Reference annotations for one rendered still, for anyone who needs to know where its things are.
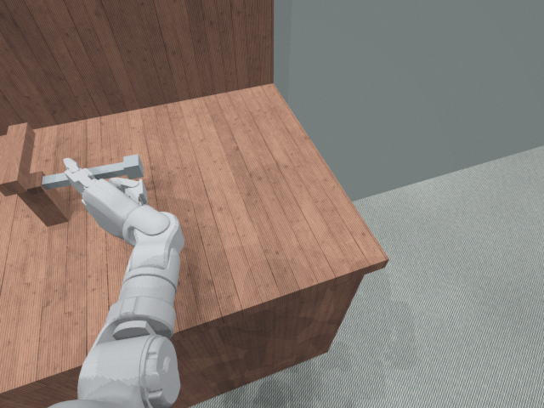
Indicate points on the left robot hand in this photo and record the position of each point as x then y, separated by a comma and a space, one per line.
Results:
108, 202

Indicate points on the counter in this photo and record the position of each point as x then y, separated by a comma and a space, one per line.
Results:
274, 250

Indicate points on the tap lever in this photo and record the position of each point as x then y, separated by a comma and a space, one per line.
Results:
131, 166

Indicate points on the left robot upper arm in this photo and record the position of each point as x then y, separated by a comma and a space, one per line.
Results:
137, 372

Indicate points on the left robot forearm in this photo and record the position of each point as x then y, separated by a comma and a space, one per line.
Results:
145, 303

